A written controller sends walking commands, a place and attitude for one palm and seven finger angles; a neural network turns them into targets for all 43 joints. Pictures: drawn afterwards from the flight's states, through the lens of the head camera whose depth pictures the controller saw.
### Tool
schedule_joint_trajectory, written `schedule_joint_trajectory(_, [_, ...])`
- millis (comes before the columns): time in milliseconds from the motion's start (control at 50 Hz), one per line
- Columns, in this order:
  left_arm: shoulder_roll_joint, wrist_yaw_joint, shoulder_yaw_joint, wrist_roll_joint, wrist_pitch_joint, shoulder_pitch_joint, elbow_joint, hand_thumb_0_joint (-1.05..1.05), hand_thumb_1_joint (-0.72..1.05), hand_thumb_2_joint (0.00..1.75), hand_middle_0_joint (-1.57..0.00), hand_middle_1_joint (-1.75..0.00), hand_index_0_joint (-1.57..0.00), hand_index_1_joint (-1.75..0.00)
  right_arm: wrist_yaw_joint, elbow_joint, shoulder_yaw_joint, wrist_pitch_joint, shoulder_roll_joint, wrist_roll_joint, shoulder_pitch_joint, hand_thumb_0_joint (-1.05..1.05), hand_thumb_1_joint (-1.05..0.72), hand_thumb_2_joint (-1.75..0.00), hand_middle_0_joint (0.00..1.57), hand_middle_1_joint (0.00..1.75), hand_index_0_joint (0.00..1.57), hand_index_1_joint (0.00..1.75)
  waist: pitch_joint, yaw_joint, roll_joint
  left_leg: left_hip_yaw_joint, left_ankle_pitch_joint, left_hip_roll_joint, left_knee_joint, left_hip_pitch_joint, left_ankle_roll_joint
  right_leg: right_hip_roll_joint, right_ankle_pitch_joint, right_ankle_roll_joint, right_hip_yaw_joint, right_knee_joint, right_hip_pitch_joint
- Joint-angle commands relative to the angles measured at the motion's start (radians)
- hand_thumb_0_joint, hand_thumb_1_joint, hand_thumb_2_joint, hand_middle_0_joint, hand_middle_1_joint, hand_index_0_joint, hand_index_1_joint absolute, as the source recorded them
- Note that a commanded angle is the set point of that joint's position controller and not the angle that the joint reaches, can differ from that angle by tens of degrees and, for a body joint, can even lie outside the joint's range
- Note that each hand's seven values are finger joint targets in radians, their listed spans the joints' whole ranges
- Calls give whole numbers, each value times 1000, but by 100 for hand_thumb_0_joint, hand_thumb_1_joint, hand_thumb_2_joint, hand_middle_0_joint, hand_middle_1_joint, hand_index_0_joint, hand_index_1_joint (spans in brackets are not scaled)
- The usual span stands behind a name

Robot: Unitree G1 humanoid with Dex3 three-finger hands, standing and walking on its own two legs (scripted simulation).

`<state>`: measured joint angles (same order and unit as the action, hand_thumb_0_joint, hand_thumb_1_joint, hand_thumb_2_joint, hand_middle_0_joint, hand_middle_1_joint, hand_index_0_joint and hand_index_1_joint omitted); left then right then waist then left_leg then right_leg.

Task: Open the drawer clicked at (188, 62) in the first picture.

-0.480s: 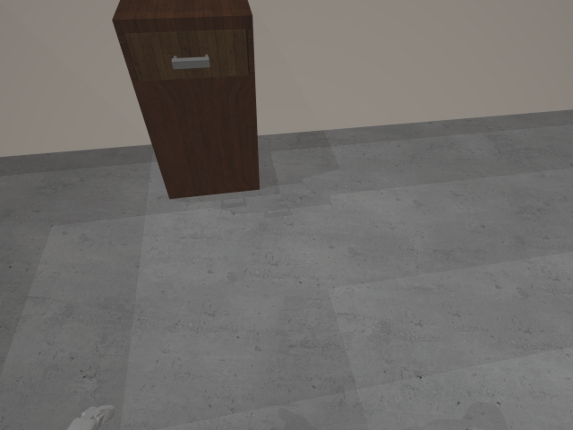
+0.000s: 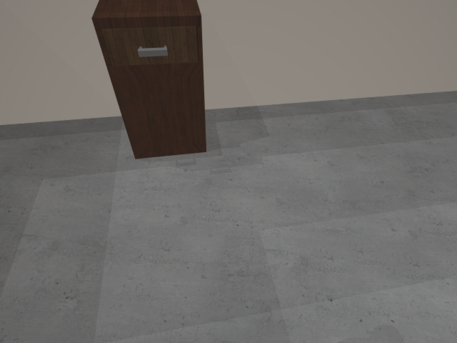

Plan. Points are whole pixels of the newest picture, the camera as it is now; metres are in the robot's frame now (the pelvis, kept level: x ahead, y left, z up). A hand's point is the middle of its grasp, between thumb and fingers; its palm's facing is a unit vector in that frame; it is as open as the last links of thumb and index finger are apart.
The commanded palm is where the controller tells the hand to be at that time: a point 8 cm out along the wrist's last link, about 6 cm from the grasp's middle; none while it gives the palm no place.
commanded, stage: stand and wait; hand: left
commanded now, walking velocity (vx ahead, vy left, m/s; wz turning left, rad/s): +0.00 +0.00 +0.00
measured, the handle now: (153, 50) +1.26 +0.41 -0.08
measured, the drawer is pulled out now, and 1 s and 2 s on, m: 0.00 0.00 0.00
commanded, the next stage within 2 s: look at it before walking up in 0.34 s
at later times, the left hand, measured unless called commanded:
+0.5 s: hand out of the picture +0.06 +0.24 -0.15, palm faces -0.03 -0.94 -0.33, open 7.4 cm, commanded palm none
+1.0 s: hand out of the picture +0.06 +0.23 -0.15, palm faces -0.03 -0.94 -0.33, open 7.4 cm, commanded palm none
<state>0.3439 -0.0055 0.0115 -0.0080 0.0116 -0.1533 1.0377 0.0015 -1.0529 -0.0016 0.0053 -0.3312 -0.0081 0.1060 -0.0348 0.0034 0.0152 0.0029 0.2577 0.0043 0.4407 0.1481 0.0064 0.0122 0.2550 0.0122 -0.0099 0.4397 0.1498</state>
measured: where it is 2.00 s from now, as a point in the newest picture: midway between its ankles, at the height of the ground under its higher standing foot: (226, 332)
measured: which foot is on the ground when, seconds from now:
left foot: down 0.00-1.00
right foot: down 0.00-1.00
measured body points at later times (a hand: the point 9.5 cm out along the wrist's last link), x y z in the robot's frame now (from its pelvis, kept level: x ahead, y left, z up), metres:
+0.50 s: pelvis -0.02 -0.01 +0.00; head -0.02 +0.00 +0.45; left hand +0.07 +0.29 -0.13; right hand +0.05 -0.30 -0.13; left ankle -0.01 +0.12 -0.74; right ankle -0.01 -0.13 -0.74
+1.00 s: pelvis -0.01 -0.01 +0.00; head -0.01 -0.01 +0.45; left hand +0.06 +0.28 -0.13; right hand +0.07 -0.31 -0.13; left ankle -0.01 +0.12 -0.74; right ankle -0.01 -0.13 -0.74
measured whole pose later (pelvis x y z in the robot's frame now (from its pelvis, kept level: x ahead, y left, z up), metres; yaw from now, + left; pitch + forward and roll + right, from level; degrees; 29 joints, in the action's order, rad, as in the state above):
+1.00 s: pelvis -0.01 -0.01 +0.00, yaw +0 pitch -2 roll +0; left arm 0.34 0.00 0.01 -0.01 0.00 -0.14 1.09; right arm 0.00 -1.12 0.00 0.01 -0.33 0.00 0.11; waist -0.04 0.00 0.01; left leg 0.00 0.20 -0.01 0.37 0.14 -0.01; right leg -0.01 0.20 0.00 -0.01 0.38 0.14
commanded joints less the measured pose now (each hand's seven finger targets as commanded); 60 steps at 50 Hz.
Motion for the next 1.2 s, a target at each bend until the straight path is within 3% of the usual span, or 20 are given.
schedule_joint_trajectory(0, [202,-9,-48,-2,-31,61,-66,0,90,90,-20,-30,-20,-30,14,63,-39,26,-205,-1,-57,0,-90,-90,20,30,20,30,86,-4,-17,-92,-209,-113,-80,-9,34,105,-202,-43,-81,-67,-22])
schedule_joint_trajectory(520, [199,-6,-43,-4,-33,64,-19,0,90,90,-20,-30,-20,-30,9,3,-34,27,-210,-1,-29,0,-90,-90,20,30,20,30,42,-2,-8,-106,-96,-118,-137,10,26,102,-60,-41,-104,-126,22])
schedule_joint_trajectory(680, [200,-6,-43,-3,-38,59,-18,0,90,90,-20,-30,-20,-30,10,2,-34,29,-210,0,-28,0,-90,-90,20,30,20,30,72,-4,-15,-99,-161,-122,-124,-19,23,107,-139,-44,-105,-122,5])
schedule_joint_trajectory(940, [201,-6,-43,-3,-37,56,-12,0,90,90,-20,-30,-20,-30,10,-2,-32,26,-209,0,-35,0,-90,-90,20,30,20,30,52,-3,-24,-96,-155,-124,-132,-17,21,106,-138,-41,-102,-131,7])
schedule_joint_trajectory(1040, [201,-7,-43,-3,-40,54,-12,0,90,90,-20,-30,-20,-30,11,-1,-32,28,-209,1,-40,0,-90,-90,20,30,20,30,73,-2,-15,-92,-198,-126,-125,-38,20,109,-193,-42,-102,-124,-7])
schedule_joint_trajectory(1080, [75,-11,-17,-2,-20,-23,21,0,90,90,-20,-30,-20,-30,5,-30,0,8,-77,-8,32,0,-90,-90,20,30,20,30,91,-2,2,-69,-61,-108,-100,-24,1,103,-2,-26,-94,-123,-15])
schedule_joint_trajectory(1140, [97,2,-30,-13,-5,-71,24,0,90,90,-20,-30,-20,-30,-2,-29,-5,-6,-74,-18,60,0,-90,-90,20,30,20,30,-30,12,35,-61,254,-69,-65,123,11,105,339,-51,-148,-164,45])
schedule_joint_trajectory(1180, [116,6,-46,-15,-6,-117,19,0,90,90,-20,-30,-20,-30,-4,-10,-9,-5,-60,-20,69,0,-90,-90,20,30,20,30,-77,25,106,-17,269,-31,46,219,7,156,444,-90,-227,-215,41])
